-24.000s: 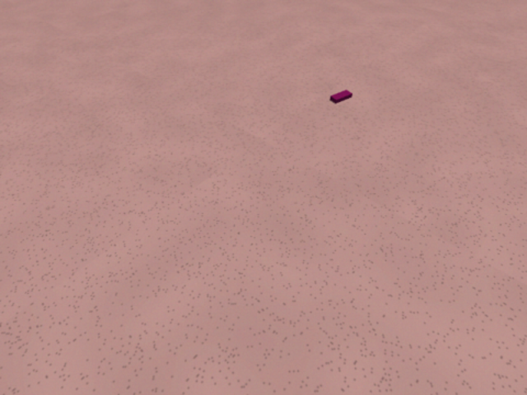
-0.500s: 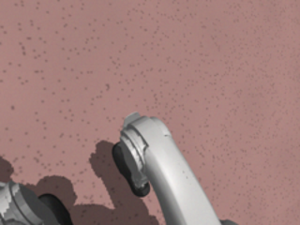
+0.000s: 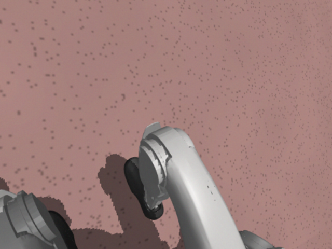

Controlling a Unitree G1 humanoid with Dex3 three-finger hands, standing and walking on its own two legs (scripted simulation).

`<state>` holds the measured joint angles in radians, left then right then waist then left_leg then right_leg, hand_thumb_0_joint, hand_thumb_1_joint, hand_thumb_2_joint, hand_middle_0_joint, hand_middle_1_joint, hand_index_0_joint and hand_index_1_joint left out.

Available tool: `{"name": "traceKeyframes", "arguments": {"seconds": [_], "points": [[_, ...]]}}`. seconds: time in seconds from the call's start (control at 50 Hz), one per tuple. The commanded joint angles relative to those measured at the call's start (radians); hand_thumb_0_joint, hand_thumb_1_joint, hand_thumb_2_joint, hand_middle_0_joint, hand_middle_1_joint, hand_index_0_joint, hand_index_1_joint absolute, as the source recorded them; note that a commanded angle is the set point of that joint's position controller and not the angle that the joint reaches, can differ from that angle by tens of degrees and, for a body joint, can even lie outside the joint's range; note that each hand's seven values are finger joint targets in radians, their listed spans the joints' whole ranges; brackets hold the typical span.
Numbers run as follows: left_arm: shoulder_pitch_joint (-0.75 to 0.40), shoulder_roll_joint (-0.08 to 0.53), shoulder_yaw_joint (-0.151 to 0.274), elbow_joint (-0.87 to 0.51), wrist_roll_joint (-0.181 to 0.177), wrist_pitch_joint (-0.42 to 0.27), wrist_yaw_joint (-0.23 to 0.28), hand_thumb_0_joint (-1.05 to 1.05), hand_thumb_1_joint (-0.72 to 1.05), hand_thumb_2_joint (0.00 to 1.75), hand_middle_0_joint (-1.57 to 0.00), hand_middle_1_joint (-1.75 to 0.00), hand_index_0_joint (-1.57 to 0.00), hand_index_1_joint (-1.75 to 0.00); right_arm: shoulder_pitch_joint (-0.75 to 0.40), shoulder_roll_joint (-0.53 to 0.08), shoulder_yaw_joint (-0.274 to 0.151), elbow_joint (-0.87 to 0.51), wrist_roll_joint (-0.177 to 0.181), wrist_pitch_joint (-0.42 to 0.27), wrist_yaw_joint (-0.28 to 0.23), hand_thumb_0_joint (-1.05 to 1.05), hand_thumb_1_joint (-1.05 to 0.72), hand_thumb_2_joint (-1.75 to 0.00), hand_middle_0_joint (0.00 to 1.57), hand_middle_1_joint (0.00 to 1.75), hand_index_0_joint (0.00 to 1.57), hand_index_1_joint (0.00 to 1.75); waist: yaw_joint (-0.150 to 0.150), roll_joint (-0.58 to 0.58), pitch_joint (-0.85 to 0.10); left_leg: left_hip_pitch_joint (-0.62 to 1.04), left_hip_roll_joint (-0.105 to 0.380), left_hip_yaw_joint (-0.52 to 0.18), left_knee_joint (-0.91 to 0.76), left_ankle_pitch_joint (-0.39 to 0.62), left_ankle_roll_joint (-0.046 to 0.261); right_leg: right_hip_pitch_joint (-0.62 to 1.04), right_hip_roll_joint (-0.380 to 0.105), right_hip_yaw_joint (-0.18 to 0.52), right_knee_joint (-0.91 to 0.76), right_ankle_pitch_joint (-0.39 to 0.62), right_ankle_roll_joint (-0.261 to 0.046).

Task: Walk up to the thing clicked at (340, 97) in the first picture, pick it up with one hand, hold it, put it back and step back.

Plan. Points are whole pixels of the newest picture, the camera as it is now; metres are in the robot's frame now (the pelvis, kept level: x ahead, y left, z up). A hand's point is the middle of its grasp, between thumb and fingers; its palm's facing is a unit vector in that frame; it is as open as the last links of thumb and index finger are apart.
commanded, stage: rest palm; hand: left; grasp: from above
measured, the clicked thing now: out of the picture +0.48 +0.32 -0.31
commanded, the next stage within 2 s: close in 0.44 s
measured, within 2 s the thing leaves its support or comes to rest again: neither
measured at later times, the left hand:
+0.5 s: hand out of the picture +0.47 +0.30 -0.27, palm faces -0.05 -0.44 -0.90, open 14.0 cm
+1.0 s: hand out of the picture +0.47 +0.30 -0.28, palm faces -0.06 -0.45 -0.89, open 12.7 cm
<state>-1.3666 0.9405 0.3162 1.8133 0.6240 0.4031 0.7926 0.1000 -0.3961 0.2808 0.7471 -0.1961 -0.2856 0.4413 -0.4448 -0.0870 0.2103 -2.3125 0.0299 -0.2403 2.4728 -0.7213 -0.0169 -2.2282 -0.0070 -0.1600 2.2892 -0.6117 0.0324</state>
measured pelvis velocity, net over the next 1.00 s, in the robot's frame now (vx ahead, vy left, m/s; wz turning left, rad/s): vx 0.00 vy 0.01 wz -0.05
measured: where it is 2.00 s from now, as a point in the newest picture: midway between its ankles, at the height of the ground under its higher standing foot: (111, 225)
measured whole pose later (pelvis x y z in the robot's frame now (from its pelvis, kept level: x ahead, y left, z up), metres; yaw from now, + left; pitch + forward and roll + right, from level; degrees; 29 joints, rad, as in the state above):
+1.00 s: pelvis +0.00 +0.01 -0.01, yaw -3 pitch +28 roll -16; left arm -1.35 1.07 0.30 1.82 0.55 0.34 0.84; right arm 0.10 -0.44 0.40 0.65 -0.22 -0.31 0.46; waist -0.49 -0.16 0.32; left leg -2.31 0.03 -0.30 2.53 -0.75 -0.02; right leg -2.20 0.01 -0.20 2.30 -0.61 0.05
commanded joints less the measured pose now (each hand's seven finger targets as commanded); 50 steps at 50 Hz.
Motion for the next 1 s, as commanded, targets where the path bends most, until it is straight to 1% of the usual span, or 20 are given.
{"name": "traceKeyframes", "arguments": {"seconds": [0.0,0.08,0.12,0.18,0.22,0.24,0.28,0.34,0.36,0.42,0.5,0.58,0.6,0.66,0.72,0.8,0.84,0.9,0.94,0.98], "points": [[-0.238,0.204,-0.013,-0.067,0.013,-0.006,0.070,0.00,-0.56,1.01,-0.09,-1.03,-0.07,-1.05,0.270,-0.335,-0.047,0.020,-0.014,0.006,0.012,0.00,-0.91,-0.91,0.20,0.30,0.20,0.30,-0.083,0.481,-0.665,0.465,0.016,0.071,-0.250,0.234,0.018,0.444,0.050,-0.092,-0.186,0.275,-0.037],[-0.240,0.223,-0.004,-0.064,-0.013,-0.019,0.101,0.00,-0.56,1.01,-0.09,-1.03,-0.07,-1.05,0.269,-0.336,-0.026,0.009,-0.027,0.002,0.021,0.00,-0.92,-0.91,0.20,0.30,0.20,0.30,-0.096,0.463,-0.658,0.433,0.013,0.078,-0.232,0.241,0.025,0.489,0.051,-0.091,-0.193,0.289,-0.029],[-0.225,0.220,-0.007,-0.075,-0.045,-0.025,0.105,0.00,-0.56,1.00,-0.08,-1.01,-0.06,-1.03,0.252,-0.348,-0.018,-0.008,-0.027,-0.002,0.025,0.00,-0.91,-0.91,0.20,0.30,0.20,0.30,-0.096,0.466,-0.651,0.453,0.015,0.073,-0.212,0.240,0.027,0.475,0.053,-0.099,-0.181,0.279,-0.027],[-0.232,0.270,-0.003,-0.082,-0.030,-0.036,0.097,0.00,-0.57,1.01,-0.08,-1.02,-0.06,-1.05,0.248,-0.352,-0.008,0.011,-0.027,0.000,0.022,0.00,-0.91,-0.91,0.20,0.30,0.20,0.30,-0.101,0.493,-0.639,0.436,0.018,0.073,-0.228,0.210,0.021,0.474,0.055,-0.099,-0.186,0.265,-0.028],[-0.220,0.269,-0.006,-0.097,-0.045,-0.041,0.094,0.00,-0.56,1.00,-0.08,-1.02,-0.06,-1.04,0.228,-0.351,0.003,-0.011,-0.030,-0.002,0.025,0.00,-0.91,-0.91,0.20,0.30,0.20,0.30,-0.098,0.497,-0.637,0.451,0.019,0.068,-0.220,0.213,0.020,0.466,0.055,-0.105,-0.179,0.259,-0.030],[-0.225,0.273,-0.012,-0.109,-0.044,-0.043,0.089,0.00,-0.56,1.02,-0.09,-1.02,-0.06,-1.05,0.227,-0.354,0.007,-0.011,-0.034,-0.003,0.025,0.00,-0.91,-0.91,0.20,0.30,0.20,0.30,-0.110,0.494,-0.629,0.443,0.017,0.067,-0.215,0.215,0.022,0.466,0.053,-0.107,-0.175,0.262,-0.027],[-0.215,0.299,0.002,-0.103,-0.037,-0.046,0.089,0.00,-0.56,1.04,-0.09,-1.02,-0.06,-1.05,0.244,-0.365,0.007,-0.009,-0.023,0.000,0.023,0.00,-0.91,-0.91,0.20,0.30,0.20,0.30,-0.101,0.510,-0.663,0.462,0.024,0.062,-0.221,0.234,0.018,0.484,0.062,-0.107,-0.181,0.280,-0.032],[-0.206,0.279,-0.011,-0.102,-0.051,-0.045,0.084,0.00,-0.55,1.05,-0.09,-1.03,-0.06,-1.06,0.243,-0.366,0.013,-0.020,-0.029,-0.001,0.026,0.00,-0.91,-0.91,0.20,0.30,0.20,0.30,-0.113,0.504,-0.645,0.453,0.022,0.059,-0.211,0.243,0.017,0.489,0.060,-0.112,-0.168,0.288,-0.031],[-0.213,0.296,-0.004,-0.097,-0.040,-0.047,0.087,0.00,-0.56,1.06,-0.09,-1.02,-0.06,-1.05,0.254,-0.370,0.013,-0.010,-0.024,-0.001,0.025,0.00,-0.91,-0.91,0.20,0.30,0.20,0.30,-0.110,0.505,-0.655,0.451,0.026,0.057,-0.210,0.242,0.018,0.486,0.064,-0.113,-0.176,0.286,-0.031],[-0.206,0.285,-0.014,-0.094,-0.055,-0.048,0.087,0.00,-0.55,1.08,-0.10,-1.04,-0.07,-1.07,0.253,-0.374,0.019,-0.022,-0.026,-0.004,0.026,0.00,-0.91,-0.91,0.20,0.30,0.20,0.30,-0.123,0.496,-0.631,0.448,0.023,0.055,-0.199,0.241,0.020,0.491,0.062,-0.117,-0.171,0.288,-0.028],[-0.213,0.289,-0.018,-0.079,-0.057,-0.054,0.081,0.00,-0.55,1.07,-0.10,-1.04,-0.07,-1.07,0.245,-0.380,0.022,-0.009,-0.026,-0.012,0.022,0.00,-0.91,-0.91,0.20,0.30,0.20,0.30,-0.138,0.492,-0.590,0.449,0.023,0.040,-0.210,0.192,0.016,0.446,0.060,-0.127,-0.166,0.250,-0.029],[-0.213,0.277,-0.039,-0.092,-0.063,-0.055,0.071,0.00,-0.39,1.12,-0.18,-1.08,-0.15,-1.10,0.231,-0.381,0.030,-0.022,-0.029,-0.015,0.023,0.00,-0.90,-0.90,0.20,0.30,0.20,0.30,-0.137,0.490,-0.587,0.437,0.022,0.045,-0.200,0.218,0.016,0.458,0.060,-0.128,-0.162,0.269,-0.028],[-0.212,0.285,-0.033,-0.080,-0.055,-0.054,0.072,0.00,-0.40,1.11,-0.18,-1.05,-0.15,-1.08,0.250,-0.385,0.028,-0.014,-0.025,-0.014,0.023,0.00,-0.90,-0.90,0.20,0.30,0.20,0.30,-0.140,0.492,-0.585,0.443,0.023,0.037,-0.207,0.219,0.016,0.452,0.061,-0.129,-0.164,0.270,-0.029],[-0.199,0.266,-0.037,-0.070,-0.074,-0.056,0.078,0.00,-0.44,1.06,-0.15,-1.01,-0.13,-1.04,0.249,-0.397,0.027,-0.032,-0.021,-0.018,0.022,0.00,-0.89,-0.90,0.20,0.30,0.20,0.30,-0.140,0.489,-0.569,0.475,0.028,0.017,-0.206,0.220,0.013,0.439,0.060,-0.139,-0.153,0.266,-0.031],[-0.202,0.286,-0.048,-0.074,-0.045,-0.057,0.077,0.00,-0.41,1.05,-0.18,-1.01,-0.16,-1.03,0.245,-0.396,0.030,-0.024,-0.022,-0.014,0.020,0.00,-0.89,-0.90,0.20,0.30,0.20,0.30,-0.144,0.505,-0.553,0.467,0.025,0.021,-0.213,0.208,0.013,0.434,0.061,-0.139,-0.158,0.265,-0.033],[-0.204,0.283,-0.049,-0.075,-0.050,-0.058,0.083,0.00,-0.37,1.06,-0.21,-1.01,-0.19,-1.04,0.244,-0.397,0.035,-0.033,-0.027,-0.016,0.020,0.00,-0.90,-0.90,0.20,0.30,0.20,0.30,-0.144,0.496,-0.563,0.449,0.026,0.032,-0.204,0.235,0.014,0.467,0.067,-0.134,-0.164,0.291,-0.031],[-0.213,0.281,-0.046,-0.085,-0.069,-0.060,0.085,0.00,-0.38,1.03,-0.20,-0.99,-0.18,-1.02,0.240,-0.404,0.035,-0.040,-0.027,-0.021,0.022,0.00,-0.89,-0.90,0.20,0.30,0.20,0.30,-0.148,0.491,-0.559,0.455,0.024,0.026,-0.197,0.238,0.015,0.465,0.060,-0.138,-0.156,0.290,-0.028],[-0.195,0.303,-0.048,-0.072,-0.046,-0.061,0.086,0.00,-0.35,1.01,-0.23,-0.97,-0.21,-1.00,0.244,-0.403,0.039,-0.039,-0.025,-0.016,0.019,0.00,-0.90,-0.90,0.20,0.30,0.20,0.30,-0.143,0.507,-0.558,0.463,0.028,0.022,-0.210,0.223,0.012,0.465,0.066,-0.140,-0.166,0.279,-0.032],[-0.213,0.312,-0.043,-0.087,-0.050,-0.065,0.087,0.00,-0.34,1.02,-0.22,-0.99,-0.20,-1.02,0.234,-0.401,0.042,-0.035,-0.027,-0.020,0.018,0.00,-0.90,-0.90,0.20,0.30,0.20,0.30,-0.141,0.508,-0.548,0.461,0.029,0.019,-0.209,0.216,0.011,0.452,0.060,-0.141,-0.157,0.274,-0.031],[-0.204,0.294,-0.048,-0.104,-0.076,-0.065,0.089,0.00,-0.35,0.98,-0.22,-0.96,-0.20,-0.98,0.229,-0.404,0.046,-0.066,-0.029,-0.021,0.022,0.00,-0.89,-0.90,0.20,0.30,0.20,0.30,-0.144,0.501,-0.550,0.473,0.026,0.021,-0.194,0.247,0.014,0.475,0.057,-0.141,-0.150,0.293,-0.028]]}}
